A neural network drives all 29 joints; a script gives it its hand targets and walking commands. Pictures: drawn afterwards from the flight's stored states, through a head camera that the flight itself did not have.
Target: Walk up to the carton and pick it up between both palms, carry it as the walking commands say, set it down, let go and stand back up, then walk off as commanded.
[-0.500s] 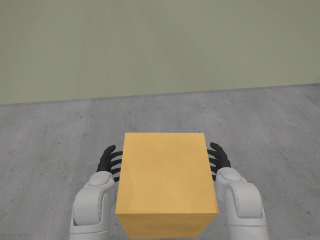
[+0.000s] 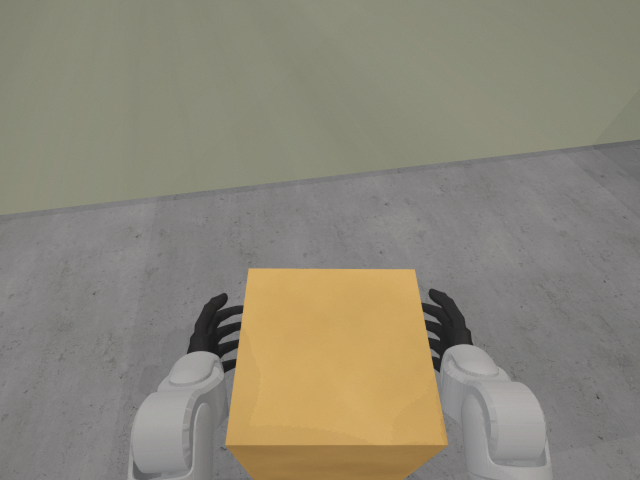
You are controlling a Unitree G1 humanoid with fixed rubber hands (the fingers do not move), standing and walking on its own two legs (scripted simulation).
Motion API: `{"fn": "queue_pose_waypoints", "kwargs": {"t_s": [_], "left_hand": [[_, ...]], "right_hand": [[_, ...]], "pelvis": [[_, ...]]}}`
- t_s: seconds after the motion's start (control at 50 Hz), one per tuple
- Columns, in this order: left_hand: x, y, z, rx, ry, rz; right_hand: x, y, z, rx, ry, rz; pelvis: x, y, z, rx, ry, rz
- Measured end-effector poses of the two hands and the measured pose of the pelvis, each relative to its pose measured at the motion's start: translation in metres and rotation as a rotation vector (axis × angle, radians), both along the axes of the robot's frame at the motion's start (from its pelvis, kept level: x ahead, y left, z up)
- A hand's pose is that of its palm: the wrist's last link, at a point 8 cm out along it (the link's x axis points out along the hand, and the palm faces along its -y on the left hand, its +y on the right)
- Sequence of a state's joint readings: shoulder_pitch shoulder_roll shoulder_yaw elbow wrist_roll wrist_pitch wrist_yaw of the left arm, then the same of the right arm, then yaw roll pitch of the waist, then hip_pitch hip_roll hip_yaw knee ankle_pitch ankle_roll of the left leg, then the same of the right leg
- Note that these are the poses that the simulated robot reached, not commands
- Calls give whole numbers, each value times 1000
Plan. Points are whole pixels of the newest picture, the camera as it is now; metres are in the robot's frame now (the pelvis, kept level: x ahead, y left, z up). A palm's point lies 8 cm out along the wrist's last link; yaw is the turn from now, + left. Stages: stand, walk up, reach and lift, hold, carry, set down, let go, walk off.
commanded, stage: carry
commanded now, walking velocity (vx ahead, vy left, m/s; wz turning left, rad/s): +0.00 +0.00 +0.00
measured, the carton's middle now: (329, 388) +0.24 +0.00 +0.01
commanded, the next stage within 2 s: none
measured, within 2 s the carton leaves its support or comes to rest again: neither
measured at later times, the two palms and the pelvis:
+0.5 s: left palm (209, 347) +0.27 +0.14 +0.07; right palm (439, 335) +0.28 -0.14 +0.07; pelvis +0.00 +0.00 +0.00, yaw +1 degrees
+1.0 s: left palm (205, 337) +0.29 +0.15 +0.06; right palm (425, 326) +0.30 -0.12 +0.06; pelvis +0.01 +0.01 +0.01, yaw +1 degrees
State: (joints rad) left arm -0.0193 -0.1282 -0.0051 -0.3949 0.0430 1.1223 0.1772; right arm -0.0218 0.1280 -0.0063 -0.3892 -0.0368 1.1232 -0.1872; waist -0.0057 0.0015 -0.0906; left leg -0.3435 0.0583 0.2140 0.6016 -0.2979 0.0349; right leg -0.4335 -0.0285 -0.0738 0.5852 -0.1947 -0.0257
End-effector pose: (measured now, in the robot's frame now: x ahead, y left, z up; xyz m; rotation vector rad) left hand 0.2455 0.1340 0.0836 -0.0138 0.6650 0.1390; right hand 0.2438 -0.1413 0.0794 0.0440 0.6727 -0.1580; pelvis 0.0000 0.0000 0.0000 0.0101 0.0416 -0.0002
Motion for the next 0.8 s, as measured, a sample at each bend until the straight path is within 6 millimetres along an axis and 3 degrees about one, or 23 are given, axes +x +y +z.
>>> {"fn": "queue_pose_waypoints", "kwargs": {"t_s": [0.3,0.8], "left_hand": [[12,2,-6,6,-4,15],[41,10,-22,5,-26,5]], "right_hand": [[21,4,-5,-21,-4,51],[47,12,-18,-41,-26,47]], "pelvis": [[-2,-5,4,-3,2,9],[9,4,6,-9,1,11]]}}
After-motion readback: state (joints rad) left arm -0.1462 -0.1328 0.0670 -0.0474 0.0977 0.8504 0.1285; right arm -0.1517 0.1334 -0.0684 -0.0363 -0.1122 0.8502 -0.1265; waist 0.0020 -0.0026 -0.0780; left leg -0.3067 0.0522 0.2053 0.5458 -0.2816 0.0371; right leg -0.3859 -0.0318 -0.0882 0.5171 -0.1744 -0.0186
